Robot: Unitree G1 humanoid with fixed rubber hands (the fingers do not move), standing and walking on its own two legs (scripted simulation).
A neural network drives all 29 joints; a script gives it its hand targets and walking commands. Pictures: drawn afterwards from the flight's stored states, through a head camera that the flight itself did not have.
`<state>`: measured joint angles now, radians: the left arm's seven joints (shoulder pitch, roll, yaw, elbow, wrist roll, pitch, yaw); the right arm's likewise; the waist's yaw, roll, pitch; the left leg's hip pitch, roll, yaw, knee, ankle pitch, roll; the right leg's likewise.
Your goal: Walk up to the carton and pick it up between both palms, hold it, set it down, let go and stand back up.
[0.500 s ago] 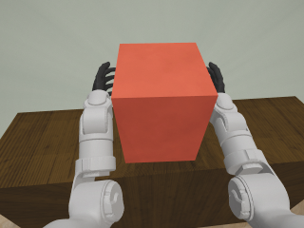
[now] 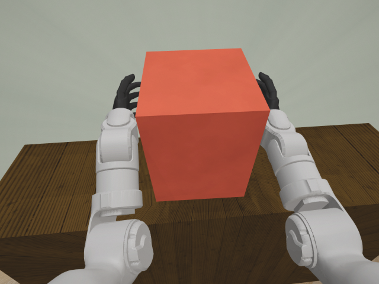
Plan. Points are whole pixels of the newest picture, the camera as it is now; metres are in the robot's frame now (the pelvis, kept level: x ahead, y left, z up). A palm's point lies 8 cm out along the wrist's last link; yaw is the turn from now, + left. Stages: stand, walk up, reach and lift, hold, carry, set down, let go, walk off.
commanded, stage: reach and lift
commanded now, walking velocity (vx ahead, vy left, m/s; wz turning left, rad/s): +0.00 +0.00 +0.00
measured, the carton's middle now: (197, 127) +0.39 -0.02 +0.17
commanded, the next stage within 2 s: hold in 0.42 s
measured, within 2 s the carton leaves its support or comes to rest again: neither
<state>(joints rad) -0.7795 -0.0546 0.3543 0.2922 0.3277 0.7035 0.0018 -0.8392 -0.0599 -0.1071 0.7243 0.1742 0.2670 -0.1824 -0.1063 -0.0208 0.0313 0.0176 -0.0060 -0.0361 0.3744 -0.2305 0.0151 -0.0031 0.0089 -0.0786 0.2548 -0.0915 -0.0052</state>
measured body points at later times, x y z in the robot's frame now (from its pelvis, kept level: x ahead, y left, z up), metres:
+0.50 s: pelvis +0.01 +0.00 +0.00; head -0.06 +0.02 +0.44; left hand +0.39 +0.13 +0.24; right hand +0.39 -0.16 +0.24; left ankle +0.00 +0.11 -0.75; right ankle +0.04 -0.12 -0.75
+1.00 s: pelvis +0.00 +0.00 +0.00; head -0.08 +0.01 +0.44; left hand +0.38 +0.14 +0.26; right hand +0.39 -0.16 +0.26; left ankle +0.00 +0.11 -0.75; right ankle +0.04 -0.12 -0.75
